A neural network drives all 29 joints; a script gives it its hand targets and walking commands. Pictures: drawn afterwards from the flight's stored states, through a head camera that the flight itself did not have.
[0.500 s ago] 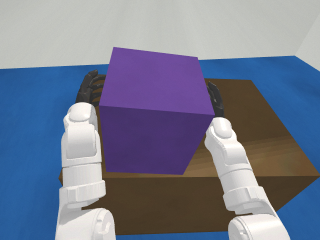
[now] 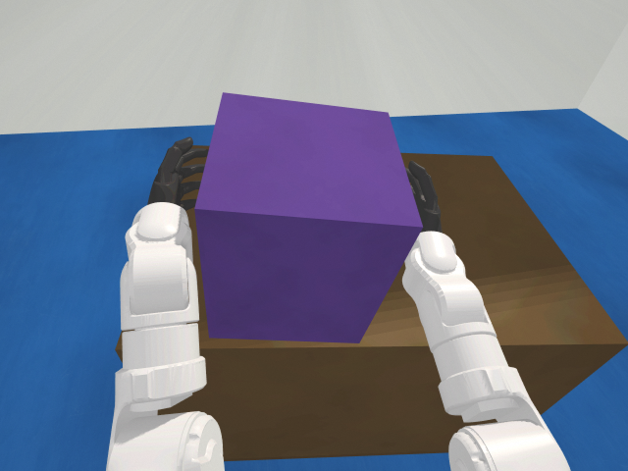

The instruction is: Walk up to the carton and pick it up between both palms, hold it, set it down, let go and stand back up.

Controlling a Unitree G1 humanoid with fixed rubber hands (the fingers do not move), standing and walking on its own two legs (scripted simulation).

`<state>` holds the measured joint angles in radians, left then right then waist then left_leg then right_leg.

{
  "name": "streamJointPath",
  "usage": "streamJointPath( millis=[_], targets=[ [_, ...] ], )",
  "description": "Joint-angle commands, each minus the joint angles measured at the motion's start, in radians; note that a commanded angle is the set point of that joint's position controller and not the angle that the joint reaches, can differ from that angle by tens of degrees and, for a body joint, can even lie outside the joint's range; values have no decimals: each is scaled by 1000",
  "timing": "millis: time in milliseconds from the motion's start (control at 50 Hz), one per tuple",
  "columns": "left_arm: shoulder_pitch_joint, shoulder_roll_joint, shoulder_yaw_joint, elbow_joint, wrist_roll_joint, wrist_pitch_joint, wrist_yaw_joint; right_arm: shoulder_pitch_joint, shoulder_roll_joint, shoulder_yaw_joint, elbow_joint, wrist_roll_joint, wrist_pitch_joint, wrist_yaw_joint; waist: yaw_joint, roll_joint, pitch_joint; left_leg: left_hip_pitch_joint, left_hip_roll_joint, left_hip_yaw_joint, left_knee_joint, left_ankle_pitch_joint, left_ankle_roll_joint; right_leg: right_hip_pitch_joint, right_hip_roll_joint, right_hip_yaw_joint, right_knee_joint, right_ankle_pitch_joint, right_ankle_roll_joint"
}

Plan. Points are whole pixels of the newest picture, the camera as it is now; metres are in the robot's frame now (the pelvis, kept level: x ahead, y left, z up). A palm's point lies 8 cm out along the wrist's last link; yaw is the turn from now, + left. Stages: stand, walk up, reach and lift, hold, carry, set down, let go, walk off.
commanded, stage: hold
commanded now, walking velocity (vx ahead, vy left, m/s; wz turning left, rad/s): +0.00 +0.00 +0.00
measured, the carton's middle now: (296, 227) +0.39 +0.01 +0.13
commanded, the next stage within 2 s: set down in 0.58 s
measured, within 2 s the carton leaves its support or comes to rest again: neither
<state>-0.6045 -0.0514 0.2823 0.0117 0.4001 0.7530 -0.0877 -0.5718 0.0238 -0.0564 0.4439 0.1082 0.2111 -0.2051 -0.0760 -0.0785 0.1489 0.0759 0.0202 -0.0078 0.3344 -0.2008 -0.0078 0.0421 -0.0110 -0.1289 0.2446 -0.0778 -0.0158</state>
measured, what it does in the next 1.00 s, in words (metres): stands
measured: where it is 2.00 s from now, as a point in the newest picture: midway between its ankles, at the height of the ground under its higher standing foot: outside the picture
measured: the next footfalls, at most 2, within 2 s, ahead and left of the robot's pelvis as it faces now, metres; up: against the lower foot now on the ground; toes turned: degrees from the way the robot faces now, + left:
none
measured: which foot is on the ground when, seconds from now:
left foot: down 0.00-1.00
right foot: down 0.00-1.00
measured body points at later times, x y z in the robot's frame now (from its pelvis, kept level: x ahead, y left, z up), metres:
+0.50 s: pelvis +0.00 +0.00 +0.00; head -0.03 +0.03 +0.45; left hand +0.38 +0.15 +0.18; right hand +0.37 -0.15 +0.16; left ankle +0.01 +0.12 -0.75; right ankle +0.06 -0.11 -0.75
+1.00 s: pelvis +0.02 +0.00 +0.00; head -0.01 +0.03 +0.45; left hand +0.41 +0.16 +0.18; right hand +0.40 -0.15 +0.16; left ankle +0.01 +0.12 -0.75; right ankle +0.05 -0.11 -0.75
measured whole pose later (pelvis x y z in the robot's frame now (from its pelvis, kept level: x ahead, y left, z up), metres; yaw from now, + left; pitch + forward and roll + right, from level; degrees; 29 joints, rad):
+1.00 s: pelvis +0.02 +0.00 +0.00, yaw +1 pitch -9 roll -1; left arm -0.63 -0.07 0.30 0.25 0.40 0.48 -0.07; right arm -0.58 0.06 -0.20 0.59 -0.05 -0.01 -0.16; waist -0.05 -0.07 0.09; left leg 0.06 0.02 -0.02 0.30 -0.21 -0.01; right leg 0.03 -0.01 -0.15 0.23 -0.10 -0.01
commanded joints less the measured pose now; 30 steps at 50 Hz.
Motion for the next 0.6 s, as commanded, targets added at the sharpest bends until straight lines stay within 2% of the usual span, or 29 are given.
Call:
streamJointPath(
  millis=[0,20,40,60,100,120,140,160,240,260,280,340,360,380,420,440,460,500,520,540,560,580],
  targets=[
    [-518,-435,-427,-106,-164,-64,-122,-735,444,400,-345,58,-76,100,-27,92,-455,-50,-52,64,-30,299,-7,267,41,-8,29,159,39],
    [-516,-435,-413,-83,-152,-62,-122,-756,441,399,-352,61,-76,102,-14,92,-454,-64,-48,57,-45,269,-2,264,38,-7,23,130,38],
    [-506,-434,-394,-38,-137,-53,-122,-745,437,379,-309,48,-68,102,-12,116,-379,-90,-42,60,-62,241,-2,249,40,-6,22,86,31],
    [-515,-419,-362,-25,-129,-51,-126,-740,419,362,-286,38,-63,110,-8,100,-352,-110,-44,69,-76,178,13,242,39,-12,13,28,35],
    [-544,-426,-351,4,-126,-47,-129,-768,428,342,-271,30,-65,120,-1,84,-338,-130,-32,70,-93,140,18,224,38,-15,12,-27,29],
    [-554,-431,-345,-15,-132,-53,-130,-774,430,341,-270,33,-70,125,11,83,-367,-112,-38,72,-90,150,18,234,39,-18,19,0,29],
    [-535,-437,-357,-33,-139,-57,-128,-788,436,353,-328,36,-83,125,7,57,-427,-87,-37,71,-68,213,15,238,43,-20,30,57,34],
    [-548,-437,-365,-44,-143,-59,-126,-805,439,367,-343,41,-87,121,0,80,-441,-71,-46,73,-44,266,6,256,47,-17,26,96,33],
    [-513,-446,-371,-30,-136,-48,-132,-771,425,366,-333,38,-78,110,-16,66,-434,-34,-41,68,-22,331,-5,224,59,-27,25,123,32],
    [-502,-431,-372,-25,-136,-45,-136,-745,410,355,-327,33,-72,108,-18,68,-406,-43,-50,72,-29,309,-10,231,51,-23,15,116,35],
    [-509,-434,-386,-59,-140,-43,-138,-739,428,376,-324,51,-70,106,-25,63,-437,-29,-47,67,-30,303,2,242,44,-19,19,125,36],
    [-524,-420,-340,-19,-123,-44,-145,-760,436,353,-283,36,-67,113,-1,71,-380,-94,-45,75,-69,168,16,244,32,-14,13,21,37],
    [-531,-415,-345,-32,-125,-50,-143,-762,441,350,-310,32,-76,116,-2,78,-390,-112,-48,77,-79,168,18,257,33,-14,20,37,37],
    [-532,-426,-370,-73,-139,-61,-138,-766,454,371,-334,41,-84,113,3,80,-460,-87,-54,77,-61,231,11,270,33,-10,29,102,40],
    [-520,-429,-367,-12,-141,-55,-136,-790,427,368,-343,41,-82,112,-9,85,-420,-74,-58,73,-50,229,14,250,32,-9,27,108,39],
    [-547,-421,-365,-42,-144,-63,-135,-771,439,372,-318,48,-78,112,-5,99,-426,-88,-55,69,-56,225,13,259,35,-9,26,102,41],
    [-546,-440,-404,-95,-158,-71,-129,-763,458,385,-345,55,-87,113,-18,106,-468,-52,-51,70,-36,288,3,246,44,-13,37,132,35],
    [-541,-437,-421,-110,-160,-73,-120,-753,449,403,-360,64,-89,111,-9,118,-500,-40,-49,65,-15,346,-11,254,46,-12,40,172,36],
    [-515,-431,-406,-94,-158,-68,-118,-751,435,400,-362,61,-81,109,-5,101,-461,-42,-51,70,-21,342,-10,241,48,-20,30,159,41],
    [-495,-418,-398,-58,-150,-55,-124,-749,435,393,-356,60,-72,103,-21,93,-420,-48,-55,68,-29,312,-3,239,47,-15,23,146,41],
    [-500,-416,-382,-55,-129,-52,-128,-731,432,387,-309,47,-67,104,-18,89,-386,-57,-53,71,-40,258,-4,234,41,-17,23,105,40],
    [-493,-445,-428,-6,-147,-45,-133,-758,412,349,-275,38,-64,100,-14,107,-373,-100,-48,66,-56,170,-5,223,42,-15,9,46,32]
  ],
)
